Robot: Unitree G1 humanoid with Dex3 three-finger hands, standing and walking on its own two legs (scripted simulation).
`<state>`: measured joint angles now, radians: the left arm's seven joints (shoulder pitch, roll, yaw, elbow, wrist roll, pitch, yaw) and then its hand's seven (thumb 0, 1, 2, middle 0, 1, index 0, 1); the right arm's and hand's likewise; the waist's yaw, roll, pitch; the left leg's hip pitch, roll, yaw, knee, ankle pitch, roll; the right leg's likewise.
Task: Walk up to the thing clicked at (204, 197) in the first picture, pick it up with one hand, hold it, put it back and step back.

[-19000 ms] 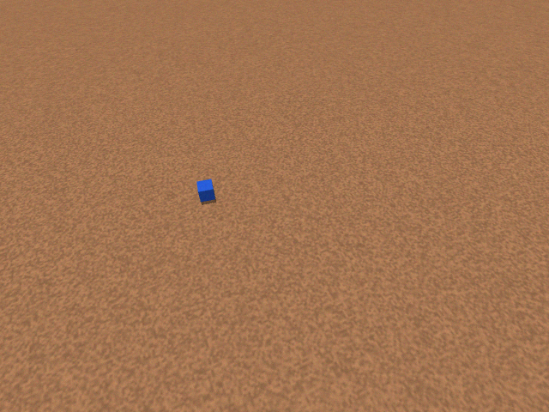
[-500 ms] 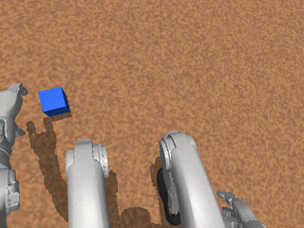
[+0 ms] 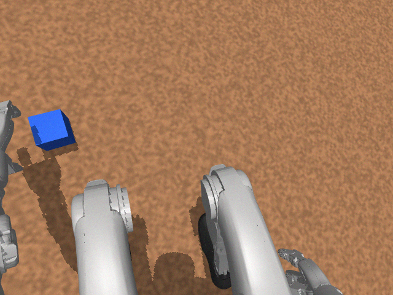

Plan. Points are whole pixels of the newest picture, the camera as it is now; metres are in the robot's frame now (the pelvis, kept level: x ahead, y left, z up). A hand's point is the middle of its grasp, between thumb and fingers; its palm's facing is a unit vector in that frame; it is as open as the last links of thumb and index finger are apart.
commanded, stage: rise first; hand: left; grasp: from above
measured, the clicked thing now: (53, 130) +0.47 +0.30 -0.30
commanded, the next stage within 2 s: approach in 1.58 s
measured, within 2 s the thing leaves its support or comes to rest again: neither
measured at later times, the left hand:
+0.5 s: hand (10, 143) +0.42 +0.34 -0.18, palm faces -0.40 -0.15 -0.91, open 12.4 cm
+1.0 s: hand (9, 135) +0.43 +0.35 -0.18, palm faces -0.39 -0.14 -0.91, open 12.6 cm
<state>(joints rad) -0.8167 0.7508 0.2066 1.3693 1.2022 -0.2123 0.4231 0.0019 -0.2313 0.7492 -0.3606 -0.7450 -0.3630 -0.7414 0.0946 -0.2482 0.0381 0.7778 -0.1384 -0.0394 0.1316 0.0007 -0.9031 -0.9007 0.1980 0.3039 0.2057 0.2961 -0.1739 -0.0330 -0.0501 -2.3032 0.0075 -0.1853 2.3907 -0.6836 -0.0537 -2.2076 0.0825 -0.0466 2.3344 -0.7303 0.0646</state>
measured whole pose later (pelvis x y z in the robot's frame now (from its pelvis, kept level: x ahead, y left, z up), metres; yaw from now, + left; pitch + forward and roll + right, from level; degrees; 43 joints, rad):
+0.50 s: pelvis +0.00 +0.00 -0.01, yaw -1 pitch +33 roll -8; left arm -0.86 0.77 0.19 1.43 1.21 -0.19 0.45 0.00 -0.25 0.77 -0.38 -0.72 -0.37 -0.73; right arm 0.09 -0.26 0.07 0.77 -0.15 -0.05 0.15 0.00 -0.91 -0.90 0.20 0.30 0.21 0.30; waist -0.20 -0.04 -0.04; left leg -2.33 0.00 -0.20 2.42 -0.68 -0.05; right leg -2.22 0.09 -0.06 2.35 -0.72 0.07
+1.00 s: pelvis +0.00 +0.00 -0.01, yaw -1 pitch +33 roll -9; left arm -0.90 0.81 0.19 1.45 1.20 -0.17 0.43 0.00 -0.28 0.80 -0.35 -0.74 -0.34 -0.76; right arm 0.11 -0.27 0.09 0.76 -0.15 -0.06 0.16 0.00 -0.90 -0.90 0.20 0.30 0.21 0.30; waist -0.23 -0.04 -0.03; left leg -2.34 0.00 -0.21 2.43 -0.68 -0.05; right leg -2.23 0.08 -0.06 2.36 -0.72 0.07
